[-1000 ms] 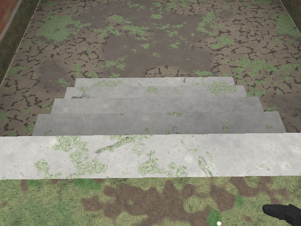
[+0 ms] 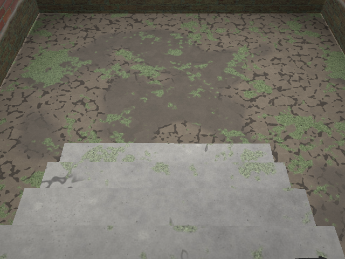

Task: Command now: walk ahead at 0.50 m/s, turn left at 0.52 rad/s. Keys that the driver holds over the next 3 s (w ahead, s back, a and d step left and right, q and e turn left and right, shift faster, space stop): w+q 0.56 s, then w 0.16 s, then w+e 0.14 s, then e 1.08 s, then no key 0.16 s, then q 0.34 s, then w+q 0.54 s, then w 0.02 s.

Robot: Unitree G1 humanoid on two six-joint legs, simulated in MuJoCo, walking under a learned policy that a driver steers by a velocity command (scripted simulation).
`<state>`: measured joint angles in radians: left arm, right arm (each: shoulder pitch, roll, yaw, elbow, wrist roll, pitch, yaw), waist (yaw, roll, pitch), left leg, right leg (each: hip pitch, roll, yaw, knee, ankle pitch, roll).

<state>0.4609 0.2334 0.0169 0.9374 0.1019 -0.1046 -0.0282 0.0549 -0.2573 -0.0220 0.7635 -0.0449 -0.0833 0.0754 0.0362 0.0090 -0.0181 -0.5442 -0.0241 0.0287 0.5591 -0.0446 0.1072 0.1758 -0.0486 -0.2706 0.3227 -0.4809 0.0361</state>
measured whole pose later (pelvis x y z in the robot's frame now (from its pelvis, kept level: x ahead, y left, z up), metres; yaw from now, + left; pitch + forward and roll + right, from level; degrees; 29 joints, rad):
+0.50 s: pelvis +0.26 +0.00 +0.00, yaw +19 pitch +2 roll -1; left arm 0.40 0.27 0.00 0.81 0.02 -0.08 -0.02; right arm 0.25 -0.29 -0.06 0.75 -0.04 -0.05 0.03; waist 0.03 0.02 -0.05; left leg -0.68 -0.08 -0.11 1.37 -0.40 0.03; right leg -0.35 -0.02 -0.08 0.76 -0.45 -0.01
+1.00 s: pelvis +0.44 +0.10 -0.06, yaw +21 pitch +0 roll +1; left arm 0.21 0.27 0.04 0.78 0.10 -0.03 -0.05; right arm 0.49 -0.24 -0.01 0.93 -0.07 -0.11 -0.01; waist -0.04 -0.02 -0.01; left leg -0.34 -0.08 0.06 1.09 -0.75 0.08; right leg -0.53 0.02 0.04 0.73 0.31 -0.01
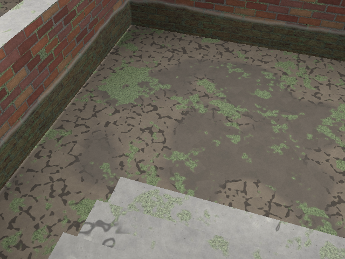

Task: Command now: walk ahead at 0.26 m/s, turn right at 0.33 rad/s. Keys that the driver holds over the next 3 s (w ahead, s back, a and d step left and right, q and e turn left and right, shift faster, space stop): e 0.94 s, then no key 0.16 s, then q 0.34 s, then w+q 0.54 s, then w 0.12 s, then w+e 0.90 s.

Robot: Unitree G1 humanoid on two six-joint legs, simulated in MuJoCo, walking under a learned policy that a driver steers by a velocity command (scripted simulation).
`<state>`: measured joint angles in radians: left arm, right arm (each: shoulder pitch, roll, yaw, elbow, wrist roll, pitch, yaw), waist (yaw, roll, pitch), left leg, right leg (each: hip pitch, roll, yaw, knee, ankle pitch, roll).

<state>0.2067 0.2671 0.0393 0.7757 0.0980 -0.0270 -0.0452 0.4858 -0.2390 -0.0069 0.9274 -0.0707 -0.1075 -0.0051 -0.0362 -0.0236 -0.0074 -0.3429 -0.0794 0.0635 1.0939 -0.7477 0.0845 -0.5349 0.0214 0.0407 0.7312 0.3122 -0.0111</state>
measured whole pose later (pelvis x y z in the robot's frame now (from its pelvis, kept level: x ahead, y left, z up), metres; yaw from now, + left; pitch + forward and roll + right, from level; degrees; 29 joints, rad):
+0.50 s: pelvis +0.14 +0.02 -0.13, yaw -17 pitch +5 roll +0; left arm 0.27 0.30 0.04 0.69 0.04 -0.09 -0.02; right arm 0.25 -0.26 -0.01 0.70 -0.05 -0.04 -0.03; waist -0.02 -0.02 -0.10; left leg -0.48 0.01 0.05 0.84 -0.43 0.06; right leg -0.53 0.12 0.17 1.06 -0.61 0.01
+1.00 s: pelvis +0.12 -0.01 -0.10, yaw -35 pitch +5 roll +0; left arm 0.34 0.28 0.07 0.72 0.04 -0.06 -0.06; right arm 0.20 -0.30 -0.07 0.68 -0.06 -0.06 -0.05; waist -0.01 0.00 -0.07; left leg -0.65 0.02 -0.04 1.26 -0.56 -0.08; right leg -0.36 0.07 -0.04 0.58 -0.30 -0.09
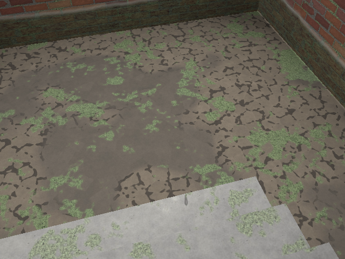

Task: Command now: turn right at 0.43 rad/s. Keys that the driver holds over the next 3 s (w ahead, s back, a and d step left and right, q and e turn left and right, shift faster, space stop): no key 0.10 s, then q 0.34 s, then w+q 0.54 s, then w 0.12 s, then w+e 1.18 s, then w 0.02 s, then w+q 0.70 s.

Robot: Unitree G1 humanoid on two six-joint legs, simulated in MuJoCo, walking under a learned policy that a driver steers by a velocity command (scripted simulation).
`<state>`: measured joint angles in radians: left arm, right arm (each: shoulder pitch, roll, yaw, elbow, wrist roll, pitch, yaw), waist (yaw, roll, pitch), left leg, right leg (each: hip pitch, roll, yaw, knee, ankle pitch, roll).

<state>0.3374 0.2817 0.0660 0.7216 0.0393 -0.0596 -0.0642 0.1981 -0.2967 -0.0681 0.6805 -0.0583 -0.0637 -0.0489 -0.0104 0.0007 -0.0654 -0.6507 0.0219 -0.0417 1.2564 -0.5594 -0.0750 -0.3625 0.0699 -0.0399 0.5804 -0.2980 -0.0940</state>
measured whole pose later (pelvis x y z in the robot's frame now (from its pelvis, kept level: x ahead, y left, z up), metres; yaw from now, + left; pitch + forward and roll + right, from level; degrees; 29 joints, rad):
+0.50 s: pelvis -0.01 +0.04 +0.00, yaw +5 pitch +3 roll +0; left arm 0.25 0.27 0.08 0.73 0.06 -0.07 0.06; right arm 0.29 -0.22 0.00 0.81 -0.08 -0.03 0.01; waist 0.05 -0.03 -0.05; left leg -0.48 0.02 0.06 0.90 -0.39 -0.03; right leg -0.33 -0.05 -0.11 0.57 -0.31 -0.06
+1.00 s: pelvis +0.11 +0.12 -0.08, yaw +23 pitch +4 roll +0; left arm 0.16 0.18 -0.06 0.76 0.11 -0.04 -0.05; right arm 0.54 -0.14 0.04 0.95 -0.07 -0.10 0.05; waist -0.11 -0.01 -0.11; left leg -0.33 -0.20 -0.13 1.11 -0.81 0.13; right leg -0.56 -0.03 0.06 0.56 0.16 0.02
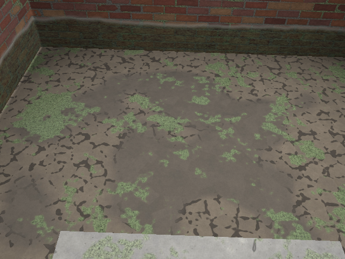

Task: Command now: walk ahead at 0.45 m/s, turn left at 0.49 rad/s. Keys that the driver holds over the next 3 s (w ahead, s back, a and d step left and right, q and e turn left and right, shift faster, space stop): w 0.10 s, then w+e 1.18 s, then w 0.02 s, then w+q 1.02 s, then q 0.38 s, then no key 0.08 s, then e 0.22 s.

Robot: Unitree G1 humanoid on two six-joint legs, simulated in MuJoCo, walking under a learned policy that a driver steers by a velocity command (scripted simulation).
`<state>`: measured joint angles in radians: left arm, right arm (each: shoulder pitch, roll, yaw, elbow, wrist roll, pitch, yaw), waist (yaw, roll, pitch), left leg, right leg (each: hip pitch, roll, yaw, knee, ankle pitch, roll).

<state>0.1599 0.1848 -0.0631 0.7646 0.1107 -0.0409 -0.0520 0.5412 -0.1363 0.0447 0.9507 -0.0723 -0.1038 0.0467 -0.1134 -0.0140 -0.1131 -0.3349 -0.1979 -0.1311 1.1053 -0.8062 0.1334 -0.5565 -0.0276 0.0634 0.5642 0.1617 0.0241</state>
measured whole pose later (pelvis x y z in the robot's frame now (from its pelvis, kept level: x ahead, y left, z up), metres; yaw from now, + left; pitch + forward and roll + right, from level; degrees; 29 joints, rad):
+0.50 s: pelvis +0.26 +0.00 -0.18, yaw -6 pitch +2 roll -3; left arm 0.68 0.12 -0.05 1.05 0.09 -0.11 -0.02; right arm 0.07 -0.21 0.09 0.78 -0.11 -0.04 0.09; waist 0.18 0.05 -0.08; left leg -0.69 0.11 -0.06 0.62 0.45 0.01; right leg -0.26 0.13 0.08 1.05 -0.83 -0.05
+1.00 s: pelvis +0.49 +0.03 -0.29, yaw -21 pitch +0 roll +3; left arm 0.20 0.21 -0.01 0.89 0.07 -0.07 -0.11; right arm 0.62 -0.12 0.07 1.17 -0.14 -0.14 -0.02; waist -0.06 -0.05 -0.03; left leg -0.14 0.00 0.34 0.67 -0.52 0.06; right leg -0.88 -0.10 0.18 0.93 0.45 -0.10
